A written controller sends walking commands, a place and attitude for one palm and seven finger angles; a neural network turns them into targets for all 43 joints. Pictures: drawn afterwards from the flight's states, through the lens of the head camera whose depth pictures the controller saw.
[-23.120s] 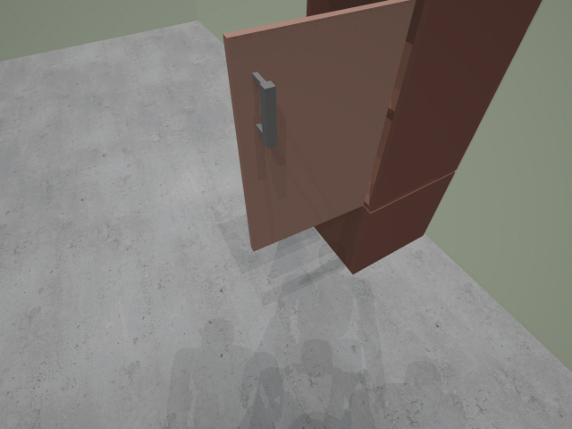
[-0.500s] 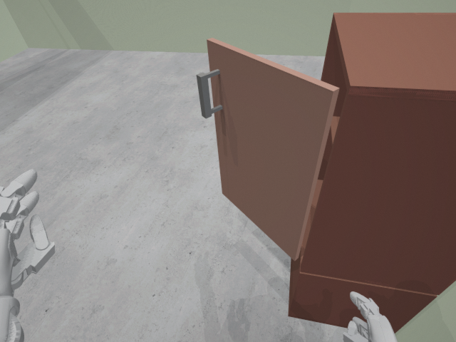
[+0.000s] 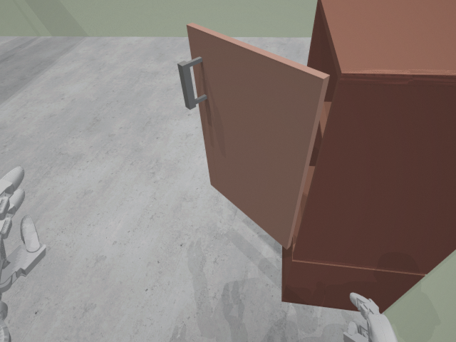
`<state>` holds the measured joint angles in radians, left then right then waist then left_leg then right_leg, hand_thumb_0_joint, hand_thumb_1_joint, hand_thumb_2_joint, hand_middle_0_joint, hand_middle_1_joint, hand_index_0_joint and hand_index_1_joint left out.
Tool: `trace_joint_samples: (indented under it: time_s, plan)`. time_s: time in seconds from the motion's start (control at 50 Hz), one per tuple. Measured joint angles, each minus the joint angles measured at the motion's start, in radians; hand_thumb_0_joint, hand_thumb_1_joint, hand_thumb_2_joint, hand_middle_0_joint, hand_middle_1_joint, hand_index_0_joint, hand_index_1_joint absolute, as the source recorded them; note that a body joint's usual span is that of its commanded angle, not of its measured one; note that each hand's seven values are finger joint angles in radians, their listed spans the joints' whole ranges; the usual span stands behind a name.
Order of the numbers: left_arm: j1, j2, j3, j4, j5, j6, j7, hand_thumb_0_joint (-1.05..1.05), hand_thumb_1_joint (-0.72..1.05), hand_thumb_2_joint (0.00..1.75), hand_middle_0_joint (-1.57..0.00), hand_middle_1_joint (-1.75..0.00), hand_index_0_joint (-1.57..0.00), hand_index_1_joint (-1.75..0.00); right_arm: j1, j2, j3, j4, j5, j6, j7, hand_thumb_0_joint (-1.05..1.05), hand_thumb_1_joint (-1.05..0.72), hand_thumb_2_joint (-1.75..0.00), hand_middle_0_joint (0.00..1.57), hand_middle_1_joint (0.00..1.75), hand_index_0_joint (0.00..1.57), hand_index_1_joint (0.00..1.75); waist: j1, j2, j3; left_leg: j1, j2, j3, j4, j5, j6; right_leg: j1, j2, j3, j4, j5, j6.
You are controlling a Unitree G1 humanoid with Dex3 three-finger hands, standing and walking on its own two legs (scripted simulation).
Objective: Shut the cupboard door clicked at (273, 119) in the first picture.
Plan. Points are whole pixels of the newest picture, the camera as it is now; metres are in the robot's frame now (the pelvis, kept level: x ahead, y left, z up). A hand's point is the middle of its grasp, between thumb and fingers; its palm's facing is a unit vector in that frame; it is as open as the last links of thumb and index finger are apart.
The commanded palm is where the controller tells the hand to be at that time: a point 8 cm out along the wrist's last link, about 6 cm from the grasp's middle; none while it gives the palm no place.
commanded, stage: step back with the hand held close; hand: left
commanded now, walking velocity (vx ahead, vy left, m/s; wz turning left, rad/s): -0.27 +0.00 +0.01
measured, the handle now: (193, 83) +0.69 +0.15 +0.12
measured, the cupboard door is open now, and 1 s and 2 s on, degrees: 50 50 50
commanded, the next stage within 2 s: stop stepping back and stand still in 1.02 s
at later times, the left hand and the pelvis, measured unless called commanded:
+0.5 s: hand out of the picture +0.12 +0.30 +0.15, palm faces +0.47 -0.76 -0.45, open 7.4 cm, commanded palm +0.05 +0.33 +0.17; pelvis -0.08 +0.02 -0.02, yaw +2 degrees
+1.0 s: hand out of the picture +0.00 +0.33 +0.16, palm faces +0.52 -0.74 -0.43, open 7.4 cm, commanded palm -0.05 +0.34 +0.17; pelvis -0.17 +0.04 -0.03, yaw +4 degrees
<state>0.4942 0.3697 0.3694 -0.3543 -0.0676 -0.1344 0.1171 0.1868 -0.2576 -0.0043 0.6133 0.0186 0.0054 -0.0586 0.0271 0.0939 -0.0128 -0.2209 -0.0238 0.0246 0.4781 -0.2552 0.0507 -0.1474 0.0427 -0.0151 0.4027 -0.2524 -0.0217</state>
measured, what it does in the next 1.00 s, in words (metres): walks backwards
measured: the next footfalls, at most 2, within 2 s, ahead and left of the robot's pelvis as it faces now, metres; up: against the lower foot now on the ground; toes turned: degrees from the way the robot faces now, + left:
right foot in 1.04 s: -0.26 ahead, -0.10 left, +0.00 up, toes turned +3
left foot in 1.50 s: -0.26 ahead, +0.19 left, +0.00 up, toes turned -5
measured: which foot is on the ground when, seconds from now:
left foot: down 0.00-1.00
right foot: down 0.00-0.78, up 0.80-1.00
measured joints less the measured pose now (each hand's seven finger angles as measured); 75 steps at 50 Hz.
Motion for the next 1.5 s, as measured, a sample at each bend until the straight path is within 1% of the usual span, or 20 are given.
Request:
trace_joint_samples:
  time_s: [0.1,0.26,0.44,0.54,0.7,0.8,0.9,0.98,1.04,1.1,1.14,1.22,1.26,1.32,1.34,1.36,1.4,1.42,1.46,1.5]
  plan:
    - [0.032,0.023,-0.011,-0.051,-0.001,0.006,0.000,0.02,0.89,0.90,-0.21,-0.30,-0.21,-0.30,-0.005,-0.010,-0.017,-0.026,0.006,0.040,-0.015,0.01,-0.90,-0.90,0.20,0.30,0.20,0.30,-0.016,-0.016,0.002,-0.033,-0.015,0.018,0.014,0.004,0.013,-0.053,-0.017,0.015,0.052,-0.013,0.015]
    - [0.059,0.089,0.045,-0.099,-0.006,-0.007,0.012,0.02,0.89,0.90,-0.21,-0.30,-0.22,-0.30,-0.005,0.012,-0.010,-0.074,0.008,0.065,-0.022,0.01,-0.90,-0.90,0.20,0.30,0.20,0.30,-0.033,-0.050,-0.010,-0.081,-0.021,0.036,0.042,0.024,0.028,-0.115,-0.025,0.028,0.103,-0.001,0.028]
    - [0.041,0.038,0.042,-0.075,0.030,-0.036,0.029,0.02,0.89,0.90,-0.21,-0.30,-0.21,-0.30,0.034,0.013,0.005,-0.073,0.004,0.028,-0.027,0.01,-0.90,-0.90,0.20,0.30,0.20,0.30,-0.026,-0.056,-0.013,-0.159,-0.015,0.022,0.108,0.040,0.043,-0.173,-0.017,0.014,0.141,0.026,0.038]
    - [-0.015,0.024,0.043,-0.082,0.055,-0.053,0.030,0.02,0.89,0.90,-0.21,-0.30,-0.21,-0.30,0.062,0.020,0.003,-0.059,-0.002,-0.002,-0.027,0.01,-0.90,-0.90,0.20,0.30,0.20,0.30,-0.039,-0.072,0.019,-0.206,-0.016,0.019,0.158,0.022,0.045,-0.204,-0.006,0.026,0.195,0.026,0.030]
    - [0.035,0.038,0.076,-0.182,0.043,-0.111,0.049,0.02,0.89,0.90,-0.21,-0.30,-0.21,-0.30,0.061,0.030,-0.001,-0.019,-0.015,-0.031,-0.005,0.01,-0.90,-0.90,0.20,0.30,0.20,0.30,-0.021,-0.088,0.010,-0.261,-0.008,0.037,0.209,-0.074,0.004,-0.244,-0.015,0.022,0.204,0.049,0.029]
    - [-0.015,0.044,0.071,-0.145,0.046,-0.126,0.061,0.01,0.89,0.90,-0.21,-0.30,-0.21,-0.30,0.038,0.028,0.002,-0.014,-0.012,-0.046,-0.013,0.01,-0.90,-0.90,0.20,0.30,0.20,0.30,-0.028,-0.080,0.021,-0.281,0.005,0.051,0.183,0.000,0.038,-0.274,-0.004,0.030,0.218,0.006,0.037]
    - [-0.052,0.067,0.083,-0.123,0.039,-0.106,0.038,0.02,0.89,0.90,-0.21,-0.30,-0.21,-0.30,0.033,0.044,-0.010,-0.015,-0.015,-0.070,-0.010,0.01,-0.90,-0.90,0.20,0.30,0.20,0.30,-0.058,-0.046,0.024,-0.315,0.056,0.066,0.134,0.172,0.065,-0.228,0.042,0.025,0.415,-0.121,0.029]
    - [0.026,0.074,0.118,-0.171,0.009,-0.120,0.030,0.02,0.89,0.90,-0.21,-0.30,-0.21,-0.30,0.015,0.068,0.000,-0.008,-0.015,-0.080,0.009,0.01,-0.90,-0.90,0.20,0.30,0.20,0.30,-0.024,-0.073,-0.026,-0.360,0.070,0.106,0.072,0.222,0.064,-0.094,0.032,0.002,0.337,-0.230,0.011]
    - [0.047,0.068,0.120,-0.198,-0.007,-0.130,0.031,0.02,0.89,0.90,-0.21,-0.30,-0.21,-0.30,-0.026,0.078,0.008,-0.011,-0.022,-0.097,0.019,0.01,-0.90,-0.90,0.20,0.30,0.20,0.30,0.016,-0.099,-0.031,-0.404,0.082,0.152,0.030,0.252,0.014,0.003,0.016,0.014,0.143,-0.239,-0.011]
    - [-0.003,0.034,0.056,-0.195,0.004,-0.138,0.035,0.02,0.89,0.90,-0.21,-0.30,-0.21,-0.30,-0.060,0.079,0.010,0.035,-0.021,-0.104,0.017,0.01,-0.90,-0.90,0.20,0.30,0.20,0.30,0.046,-0.089,0.011,-0.383,0.092,0.127,0.065,0.127,-0.064,0.007,0.027,0.042,0.121,-0.178,0.024]
    - [-0.027,0.041,0.036,-0.208,0.015,-0.131,0.037,0.02,0.89,0.90,-0.21,-0.30,-0.21,-0.30,-0.048,0.090,0.018,0.053,-0.016,-0.101,0.006,0.01,-0.90,-0.90,0.20,0.30,0.21,0.30,0.047,-0.118,0.004,-0.320,0.077,0.113,0.059,0.200,-0.068,0.011,0.014,0.067,0.131,-0.164,0.042]
    - [-0.105,0.079,0.040,-0.178,0.013,-0.101,0.025,0.02,0.89,0.90,-0.21,-0.30,-0.21,-0.30,-0.040,0.090,0.011,0.026,-0.005,-0.092,-0.007,0.01,-0.90,-0.90,0.20,0.31,0.21,0.30,-0.018,-0.107,0.005,-0.274,0.071,0.109,0.015,0.274,0.061,-0.008,0.014,0.038,0.196,-0.197,0.043]
    - [-0.113,0.090,0.053,-0.137,0.002,-0.076,0.019,0.01,0.89,0.90,-0.21,-0.30,-0.21,-0.30,-0.033,0.085,0.008,-0.004,-0.006,-0.083,-0.005,0.01,-0.90,-0.90,0.20,0.31,0.21,0.30,-0.065,-0.091,0.005,-0.275,0.064,0.095,-0.011,0.262,0.031,-0.025,0.023,0.031,0.212,-0.245,0.008]
    - [-0.057,0.103,0.059,-0.114,-0.014,-0.026,0.011,0.01,0.89,0.90,-0.21,-0.30,-0.21,-0.30,0.000,0.072,-0.007,-0.051,-0.003,-0.064,0.002,0.01,-0.90,-0.90,0.20,0.30,0.20,0.30,-0.122,-0.060,0.008,-0.299,0.050,0.073,-0.025,0.099,-0.074,-0.038,0.022,0.008,0.174,-0.262,-0.036]
    - [-0.010,0.115,0.065,-0.135,-0.018,-0.020,0.010,0.01,0.89,0.90,-0.21,-0.30,-0.21,-0.30,0.014,0.068,-0.010,-0.056,-0.001,-0.058,0.005,0.01,-0.90,-0.90,0.20,0.30,0.20,0.30,-0.121,-0.068,0.008,-0.335,0.041,0.066,0.068,0.005,-0.099,-0.049,0.010,0.007,0.167,-0.234,-0.035]
    - [0.051,0.125,0.077,-0.170,-0.019,-0.019,0.011,0.02,0.89,0.90,-0.21,-0.30,-0.21,-0.30,0.028,0.065,-0.011,-0.049,-0.001,-0.050,0.008,0.01,-0.90,-0.90,0.20,0.30,0.20,0.30,-0.100,-0.092,0.000,-0.374,0.023,0.042,0.234,-0.053,-0.108,-0.070,-0.011,0.020,0.174,-0.194,-0.038]
    - [0.170,0.126,0.107,-0.252,-0.011,-0.025,0.014,0.02,0.89,0.90,-0.21,-0.30,-0.22,-0.30,0.061,0.059,-0.011,-0.013,-0.007,-0.031,0.012,0.01,-0.90,-0.90,0.20,0.30,0.20,0.30,-0.030,-0.151,-0.039,-0.414,0.004,0.005,0.554,-0.106,-0.105,-0.128,-0.063,0.042,0.194,-0.124,-0.049]
    - [0.205,0.120,0.116,-0.280,-0.004,-0.033,0.021,0.02,0.89,0.90,-0.21,-0.30,-0.22,-0.30,0.079,0.054,-0.009,0.005,-0.015,-0.022,0.010,0.01,-0.90,-0.90,0.20,0.30,0.20,0.30,0.002,-0.174,-0.060,-0.387,0.013,-0.002,0.608,-0.127,-0.096,-0.149,-0.089,0.039,0.193,-0.108,-0.041]
    - [0.186,0.099,0.111,-0.287,0.014,-0.054,0.042,0.02,0.89,0.90,-0.21,-0.30,-0.22,-0.30,0.116,0.037,-0.006,0.028,-0.028,-0.024,0.000,0.01,-0.90,-0.90,0.20,0.30,0.20,0.30,0.040,-0.181,-0.092,-0.273,0.049,-0.013,0.498,-0.148,-0.077,-0.185,-0.123,0.000,0.206,-0.150,-0.013]
    - [0.047,0.070,0.082,-0.245,0.023,-0.064,0.068,0.02,0.88,0.90,-0.21,-0.30,-0.22,-0.30,0.133,-0.003,-0.017,0.034,-0.030,-0.061,-0.011,0.01,-0.90,-0.90,0.20,0.30,0.20,0.30,0.031,-0.130,-0.087,-0.157,0.079,-0.046,0.282,-0.163,-0.062,-0.239,-0.126,-0.050,0.293,-0.227,-0.004]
